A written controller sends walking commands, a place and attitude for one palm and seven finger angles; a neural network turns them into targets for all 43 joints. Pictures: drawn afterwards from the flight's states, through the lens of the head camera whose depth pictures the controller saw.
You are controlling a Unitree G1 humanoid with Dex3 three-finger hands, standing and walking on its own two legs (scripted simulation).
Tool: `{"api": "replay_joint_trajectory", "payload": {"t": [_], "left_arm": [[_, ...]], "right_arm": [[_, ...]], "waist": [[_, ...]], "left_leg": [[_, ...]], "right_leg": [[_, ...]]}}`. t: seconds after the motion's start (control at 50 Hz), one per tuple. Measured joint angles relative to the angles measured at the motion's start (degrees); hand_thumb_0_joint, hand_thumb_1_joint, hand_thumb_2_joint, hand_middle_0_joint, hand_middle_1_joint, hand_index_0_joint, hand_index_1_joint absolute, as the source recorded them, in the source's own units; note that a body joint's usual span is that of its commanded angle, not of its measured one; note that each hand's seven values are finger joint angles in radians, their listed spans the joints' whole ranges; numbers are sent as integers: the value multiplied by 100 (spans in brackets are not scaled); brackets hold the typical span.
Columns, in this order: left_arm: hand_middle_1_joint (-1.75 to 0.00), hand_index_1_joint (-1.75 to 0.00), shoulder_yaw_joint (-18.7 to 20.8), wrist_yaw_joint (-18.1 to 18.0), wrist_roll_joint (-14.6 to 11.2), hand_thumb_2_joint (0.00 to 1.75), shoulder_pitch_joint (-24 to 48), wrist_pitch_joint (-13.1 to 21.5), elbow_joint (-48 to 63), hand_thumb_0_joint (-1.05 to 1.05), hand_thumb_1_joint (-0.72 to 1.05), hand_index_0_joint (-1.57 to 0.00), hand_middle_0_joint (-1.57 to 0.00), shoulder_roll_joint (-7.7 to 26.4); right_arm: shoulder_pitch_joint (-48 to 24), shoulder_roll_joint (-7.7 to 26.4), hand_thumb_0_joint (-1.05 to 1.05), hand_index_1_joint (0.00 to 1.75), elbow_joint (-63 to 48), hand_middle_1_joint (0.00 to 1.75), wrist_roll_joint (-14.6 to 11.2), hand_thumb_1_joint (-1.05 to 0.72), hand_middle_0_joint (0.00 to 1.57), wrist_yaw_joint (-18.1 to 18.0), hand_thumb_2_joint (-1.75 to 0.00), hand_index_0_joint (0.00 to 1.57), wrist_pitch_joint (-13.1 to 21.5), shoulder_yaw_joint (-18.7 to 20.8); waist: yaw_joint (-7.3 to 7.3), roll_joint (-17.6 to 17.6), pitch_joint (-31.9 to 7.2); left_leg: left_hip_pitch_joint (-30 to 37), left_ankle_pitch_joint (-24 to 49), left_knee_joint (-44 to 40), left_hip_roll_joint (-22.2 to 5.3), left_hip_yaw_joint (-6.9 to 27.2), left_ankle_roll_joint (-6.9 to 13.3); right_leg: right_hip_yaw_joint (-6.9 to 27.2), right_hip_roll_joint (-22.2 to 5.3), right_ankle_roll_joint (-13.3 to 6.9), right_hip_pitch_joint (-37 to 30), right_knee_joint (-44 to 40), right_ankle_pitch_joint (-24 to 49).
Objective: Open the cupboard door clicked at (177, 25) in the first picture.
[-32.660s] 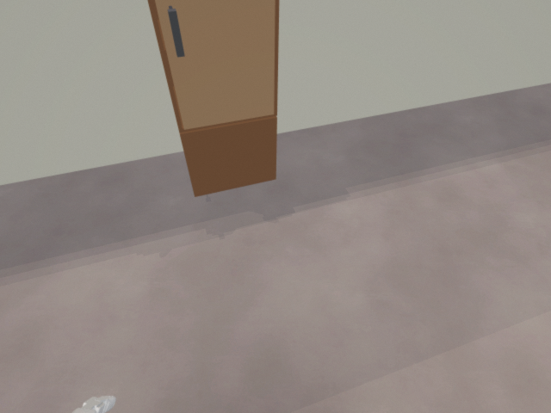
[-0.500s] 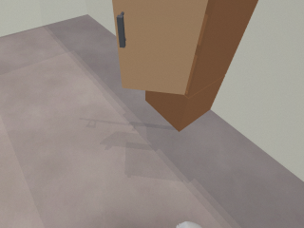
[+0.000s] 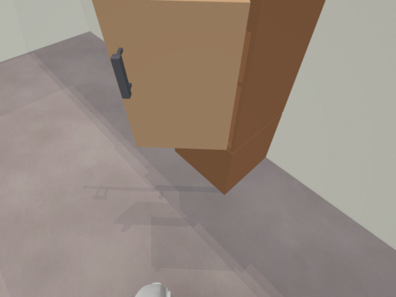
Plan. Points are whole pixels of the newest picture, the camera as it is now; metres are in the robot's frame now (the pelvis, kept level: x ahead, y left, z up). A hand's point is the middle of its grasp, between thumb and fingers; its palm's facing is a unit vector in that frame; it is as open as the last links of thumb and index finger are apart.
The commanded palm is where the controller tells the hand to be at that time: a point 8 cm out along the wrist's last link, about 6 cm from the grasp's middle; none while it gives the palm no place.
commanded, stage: take the last steps up to it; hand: left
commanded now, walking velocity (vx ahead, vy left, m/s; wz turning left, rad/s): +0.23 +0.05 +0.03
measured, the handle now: (123, 73) +0.71 +0.26 +0.04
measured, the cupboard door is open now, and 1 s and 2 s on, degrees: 44 44 44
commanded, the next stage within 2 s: come to a stop and stand still in 0.18 s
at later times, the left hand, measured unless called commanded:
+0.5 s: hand (104, 272) +0.20 +0.25 -0.19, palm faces +0.04 -0.98 -0.17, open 7.3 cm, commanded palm none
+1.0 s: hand (112, 275) +0.20 +0.22 -0.19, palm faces +0.03 -0.98 -0.19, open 7.3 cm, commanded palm none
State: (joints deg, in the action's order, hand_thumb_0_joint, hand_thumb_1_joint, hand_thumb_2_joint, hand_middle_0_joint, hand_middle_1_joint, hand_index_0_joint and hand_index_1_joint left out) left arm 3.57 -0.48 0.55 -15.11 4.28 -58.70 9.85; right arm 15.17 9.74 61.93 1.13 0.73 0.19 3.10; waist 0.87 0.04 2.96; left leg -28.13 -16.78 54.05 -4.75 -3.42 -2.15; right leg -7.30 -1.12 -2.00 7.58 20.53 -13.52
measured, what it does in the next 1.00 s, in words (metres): walks ahead: left foot, then right foot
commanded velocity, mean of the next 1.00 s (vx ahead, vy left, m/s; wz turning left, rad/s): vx -0.06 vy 0.02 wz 0.00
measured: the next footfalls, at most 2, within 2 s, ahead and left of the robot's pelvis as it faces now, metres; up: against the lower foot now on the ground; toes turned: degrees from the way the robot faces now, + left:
left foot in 0.18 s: +0.21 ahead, +0.15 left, +0.00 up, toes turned +6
right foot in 0.66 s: +0.17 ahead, -0.09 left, +0.00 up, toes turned -4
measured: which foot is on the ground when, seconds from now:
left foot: up 0.00-0.16, down 0.18-0.68, up 0.70-1.00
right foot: down 0.00-0.20, up 0.22-0.64, down 0.66-1.00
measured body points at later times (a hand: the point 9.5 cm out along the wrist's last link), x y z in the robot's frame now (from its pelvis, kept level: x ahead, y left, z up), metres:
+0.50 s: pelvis +0.15 +0.06 +0.00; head +0.17 +0.09 +0.44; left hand +0.20 +0.30 -0.17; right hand +0.19 -0.17 -0.15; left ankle +0.17 +0.14 -0.75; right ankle +0.16 -0.08 -0.70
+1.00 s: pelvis +0.14 +0.04 -0.01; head +0.18 +0.05 +0.44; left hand +0.19 +0.28 -0.17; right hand +0.19 -0.21 -0.16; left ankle +0.13 +0.15 -0.74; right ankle +0.13 -0.09 -0.75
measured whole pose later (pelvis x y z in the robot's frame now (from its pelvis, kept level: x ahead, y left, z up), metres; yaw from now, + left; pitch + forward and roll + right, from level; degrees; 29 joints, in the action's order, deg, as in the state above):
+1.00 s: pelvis +0.14 +0.04 -0.01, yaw -1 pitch +0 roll +0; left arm 2.3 -1.4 0.8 -11.6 -0.7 -58.0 10.4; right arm 10.0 11.2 58.7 0.2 -0.6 -2.6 3.0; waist -0.7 -1.7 3.9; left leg -14.0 -18.2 31.8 -0.1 -1.8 -3.0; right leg -2.9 -2.6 0.7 13.2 29.0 -15.7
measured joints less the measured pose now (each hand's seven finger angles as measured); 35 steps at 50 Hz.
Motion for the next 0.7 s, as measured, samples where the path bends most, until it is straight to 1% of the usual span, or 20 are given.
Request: {"api": "replay_joint_trajectory", "payload": {"t": [0.08,0.12,0.16,0.18,0.2,0.22,0.24,0.28,0.3,0.32,0.34,0.38,0.44,0.48,0.58,0.62,0.64,0.66,0.68,0.7], "left_arm": [[-30,-30,-58,44,37,90,-321,-43,-297,-1,94,-20,-20,2],[-30,-30,-75,59,49,90,-463,-77,-424,-1,93,-20,-20,-15],[-30,-30,-81,71,45,90,-609,-126,-536,0,93,-20,-20,-33],[-30,-30,-87,77,38,90,-704,-152,-569,0,92,-20,-20,-58],[-30,-30,-95,82,22,90,-748,-194,-602,0,92,-20,-20,-73],[-30,-30,-105,79,9,90,-717,-254,-632,0,92,-20,-20,-63],[-30,-30,-109,70,7,90,-670,-306,-633,0,92,-20,-20,-52],[-30,-30,-112,56,20,90,-526,-361,-603,1,92,-20,-20,-28],[-29,-30,-103,57,28,90,-425,-375,-565,1,91,-20,-20,-21],[-29,-30,-98,57,34,90,-314,-382,-514,1,91,-20,-20,-16],[-29,-30,-97,47,30,90,-204,-384,-450,1,91,-20,-20,-15],[-29,-30,-108,14,6,90,3,-390,-308,1,91,-20,-19,-22],[-29,-30,-89,-52,8,90,249,-481,-139,1,93,-20,-19,31],[-29,-30,-74,-52,16,90,358,-555,-53,1,93,-20,-19,102],[-29,-30,-23,-52,33,90,549,-719,129,1,92,-20,-19,198],[-29,-30,-16,-53,22,90,594,-718,200,0,92,-20,-19,203],[-29,-30,-18,-53,18,90,596,-698,235,0,92,-20,-19,204],[-29,-30,-24,-54,21,90,574,-657,276,0,92,-20,-19,222],[-29,-30,-28,-63,37,90,539,-602,307,0,92,-20,-19,244],[-29,-30,-36,-82,46,90,538,-555,288,0,92,-20,-19,222]], "right_arm": [[-336,12,0,30,-158,30,-10,-91,20,60,-90,19,15,15],[-479,12,0,30,-225,30,-11,-91,20,83,-90,19,45,5],[-576,18,0,30,-290,30,0,-91,20,88,-90,19,111,-16],[-599,45,0,30,-342,30,13,-91,20,84,-90,19,173,-32],[-639,53,0,30,-384,30,41,-91,20,56,-90,19,246,-32],[-689,22,0,30,-419,30,55,-91,20,9,-90,19,288,-40],[-714,-13,0,30,-461,30,59,-91,20,-31,-90,19,302,-67],[-673,-84,0,30,-506,30,55,-91,20,-95,-90,20,314,-116],[-624,-117,0,30,-508,30,49,-91,20,-125,-90,20,314,-139],[-569,-149,0,30,-490,30,44,-91,20,-154,-90,20,314,-165],[-520,-172,0,30,-468,30,19,-92,20,-216,-90,20,322,-149],[-455,-134,-1,30,-404,30,-1,-94,20,-306,-90,20,309,-152],[-394,-108,-1,30,-270,30,1,-94,21,-323,-90,20,174,-198],[-367,-122,-1,30,-205,30,2,-94,21,-330,-90,20,70,-198],[-317,-109,0,30,-183,30,28,-92,21,-333,-90,20,-107,-115],[-300,-71,0,30,-185,30,30,-91,21,-321,-90,20,-146,-79],[-283,-48,0,30,-186,30,20,-91,21,-311,-90,20,-166,-60],[-254,-33,0,30,-193,30,3,-91,21,-296,-90,20,-185,-41],[-235,-19,0,30,-202,30,-24,-91,21,-276,-90,20,-207,-20],[-259,25,0,30,-202,30,-50,-91,21,-256,-90,20,-247,4]], "waist": [[-119,-49,-19],[-196,-88,-21],[-252,-127,-37],[-277,-109,-64],[-264,-115,-70],[-256,-183,-24],[-265,-235,22],[-265,-288,35],[-258,-290,30],[-250,-288,31],[-242,-289,33],[-212,-278,38],[-174,-258,19],[-131,-241,8],[-9,-88,32],[14,-3,58],[16,31,60],[10,25,46],[-13,-5,17],[-21,39,30]], "left_leg": [[-56,281,-991,-21,-77,-1],[74,355,-1470,38,-121,47],[352,531,-2021,129,-195,97],[544,626,-2299,160,-210,150],[541,852,-2247,190,-229,267],[504,732,-2004,248,-285,399],[546,547,-1877,284,-346,504],[718,350,-1962,341,-426,607],[824,365,-2104,369,-438,598],[936,422,-2275,401,-442,590],[1048,482,-2458,440,-446,603],[1235,587,-2764,491,-432,632],[1386,591,-2920,472,-402,622],[1430,511,-2877,423,-388,593],[1384,315,-2650,262,-375,490],[1319,262,-2550,207,-370,428],[1273,224,-2474,186,-371,390],[1211,166,-2362,189,-389,345],[1116,88,-2204,193,-426,295],[983,-290,-1898,197,-348,217]], "right_leg": [[-6,-30,133,-368,-199,-154],[-8,-75,228,-512,-130,-340],[-7,-145,347,-602,111,-626],[19,-171,388,-554,408,-847],[23,-238,350,-364,955,-1099],[151,-297,285,-70,1755,-1374],[298,-296,218,269,2599,-1562],[410,-273,148,944,3889,-1494],[410,-275,147,1227,4239,-1341],[409,-289,167,1458,4391,-1157],[430,-303,202,1638,4370,-975],[477,-313,282,1827,3947,-740],[487,-272,352,1833,3166,-630],[469,-220,349,1737,2809,-697],[431,-69,280,1407,2436,-964],[409,-35,250,1161,2050,-785],[397,-30,236,990,1729,-528],[418,-49,217,796,1333,-74],[461,-60,204,681,1081,-197],[474,-31,175,694,1078,-428]]}}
